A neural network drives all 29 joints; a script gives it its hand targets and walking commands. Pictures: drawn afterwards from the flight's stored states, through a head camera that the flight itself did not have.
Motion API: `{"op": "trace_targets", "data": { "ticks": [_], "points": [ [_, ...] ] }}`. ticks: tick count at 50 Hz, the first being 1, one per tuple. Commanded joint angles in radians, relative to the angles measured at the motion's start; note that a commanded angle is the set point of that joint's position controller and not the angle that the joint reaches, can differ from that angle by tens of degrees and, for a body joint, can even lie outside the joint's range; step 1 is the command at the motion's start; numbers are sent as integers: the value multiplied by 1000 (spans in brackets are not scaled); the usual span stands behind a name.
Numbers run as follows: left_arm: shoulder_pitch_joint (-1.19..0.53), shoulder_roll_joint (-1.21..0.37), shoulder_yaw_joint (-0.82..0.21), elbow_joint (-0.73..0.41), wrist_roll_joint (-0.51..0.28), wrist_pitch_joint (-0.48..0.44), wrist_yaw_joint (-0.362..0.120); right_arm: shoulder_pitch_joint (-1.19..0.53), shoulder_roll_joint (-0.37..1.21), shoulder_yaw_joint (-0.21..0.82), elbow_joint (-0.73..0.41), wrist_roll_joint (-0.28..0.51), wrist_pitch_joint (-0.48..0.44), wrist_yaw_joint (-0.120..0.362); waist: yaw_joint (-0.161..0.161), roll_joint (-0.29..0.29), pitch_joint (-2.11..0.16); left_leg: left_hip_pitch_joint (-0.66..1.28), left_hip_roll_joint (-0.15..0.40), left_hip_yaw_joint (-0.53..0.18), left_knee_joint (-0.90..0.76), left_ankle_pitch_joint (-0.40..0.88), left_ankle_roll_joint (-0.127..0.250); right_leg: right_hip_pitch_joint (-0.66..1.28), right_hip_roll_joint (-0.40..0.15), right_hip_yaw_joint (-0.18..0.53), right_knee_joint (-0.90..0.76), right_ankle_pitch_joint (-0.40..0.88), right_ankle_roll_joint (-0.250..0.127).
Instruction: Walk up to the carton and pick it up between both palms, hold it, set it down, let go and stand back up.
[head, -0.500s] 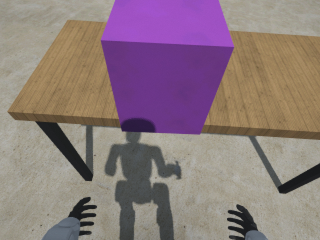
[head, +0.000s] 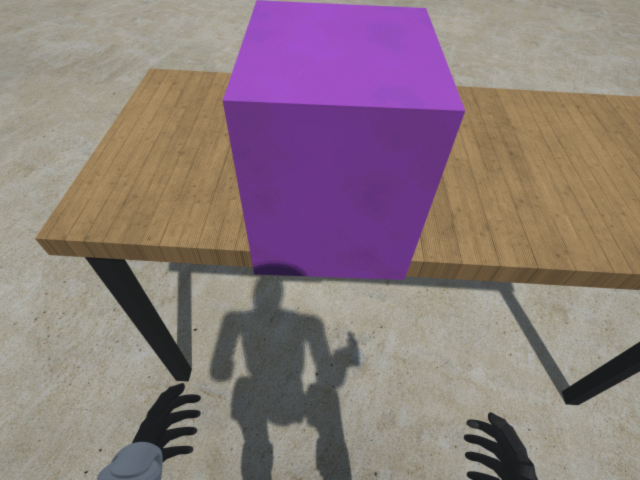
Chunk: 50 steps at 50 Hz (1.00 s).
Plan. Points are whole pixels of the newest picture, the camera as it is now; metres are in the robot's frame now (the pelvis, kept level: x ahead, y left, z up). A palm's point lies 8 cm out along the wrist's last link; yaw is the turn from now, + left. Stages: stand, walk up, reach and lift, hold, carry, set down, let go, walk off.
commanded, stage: reach and lift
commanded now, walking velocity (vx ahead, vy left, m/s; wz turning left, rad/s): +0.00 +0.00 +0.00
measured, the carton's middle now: (335, 148) +0.53 +0.02 +0.12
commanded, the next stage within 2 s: none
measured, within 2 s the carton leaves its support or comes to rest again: neither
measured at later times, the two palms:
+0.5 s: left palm (150, 371) +0.22 +0.22 +0.00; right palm (517, 412) +0.21 -0.21 +0.00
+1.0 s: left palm (151, 303) +0.28 +0.23 +0.06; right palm (533, 344) +0.27 -0.22 +0.06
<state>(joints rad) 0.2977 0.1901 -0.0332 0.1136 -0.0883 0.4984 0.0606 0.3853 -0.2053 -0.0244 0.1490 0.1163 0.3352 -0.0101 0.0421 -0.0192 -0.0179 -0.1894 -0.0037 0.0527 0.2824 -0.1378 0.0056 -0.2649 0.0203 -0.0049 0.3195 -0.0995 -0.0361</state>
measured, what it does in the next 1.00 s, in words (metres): stands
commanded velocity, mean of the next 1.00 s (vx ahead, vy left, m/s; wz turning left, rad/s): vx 0.00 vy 0.00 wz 0.00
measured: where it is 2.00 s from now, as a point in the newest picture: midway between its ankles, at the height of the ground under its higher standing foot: outside the picture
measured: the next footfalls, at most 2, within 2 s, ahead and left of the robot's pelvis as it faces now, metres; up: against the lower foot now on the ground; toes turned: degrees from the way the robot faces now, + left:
none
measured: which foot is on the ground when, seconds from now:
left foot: down 0.00-1.00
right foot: down 0.00-1.00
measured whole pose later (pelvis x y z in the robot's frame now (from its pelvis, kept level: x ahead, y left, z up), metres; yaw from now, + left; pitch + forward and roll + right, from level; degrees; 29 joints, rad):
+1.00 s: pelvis +0.04 +0.02 +0.00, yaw -2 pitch +1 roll +0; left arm 0.14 0.18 0.05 -0.19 -0.16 0.44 0.09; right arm 0.18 -0.39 -0.05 -0.05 0.33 0.22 0.04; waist 0.02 0.00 -0.02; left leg -0.07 0.00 0.08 0.22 -0.17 0.02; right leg -0.14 0.02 0.02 0.22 -0.10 -0.01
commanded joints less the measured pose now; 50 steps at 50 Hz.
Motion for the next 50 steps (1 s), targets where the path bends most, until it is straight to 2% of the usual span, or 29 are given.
{"op": "trace_targets", "data": {
  "ticks": [1, 7, 18, 24, 30, 37, 50],
  "points": [
    [-65, 83, 14, -192, -4, -14, 11, -1, -52, -12, -132, 21, -18, 11, -5, 14, -44, -190, 21, 5, -107, -137, 3, 236, -37, 73, -41, -111, 2],
    [-84, 89, 29, -240, -14, 19, 24, -42, -76, -30, -192, 25, -2, 11, -2, -4, -30, -147, 11, 1, -103, -132, -1, 198, -43, 83, -68, -133, 11],
    [-17, 71, 61, -357, -20, -39, 10, 8, -141, -27, -310, 85, -48, 5, -4, -10, -99, -39, -6, -19, -81, 193, -44, 293, -16, 103, -64, 174, 1],
    [-10, 62, 68, -414, -24, -77, 9, 10, -185, -41, -347, 122, -85, 19, -12, 10, -106, -9, -11, -29, -74, 266, -60, 301, -2, 102, -68, 230, -5],
    [-36, 59, 72, -459, -34, -88, 16, -27, -225, -59, -367, 153, -105, 33, -19, 17, -104, 16, -8, -36, -74, 278, -65, 293, 4, 102, -78, 228, -8],
    [-106, 57, 87, -479, -48, -80, 25, -119, -268, -73, -370, 182, -118, 42, -19, 10, -94, 37, 1, -39, -82, 234, -62, 276, 3, 106, -91, 184, -8],
    [-310, 69, 124, -439, -80, -95, 35, -353, -330, -85, -308, 224, -151, 51, -19, -7, -109, 70, 13, -34, -84, 147, -32, 263, -10, 111, -96, 114, -3]
  ]
}}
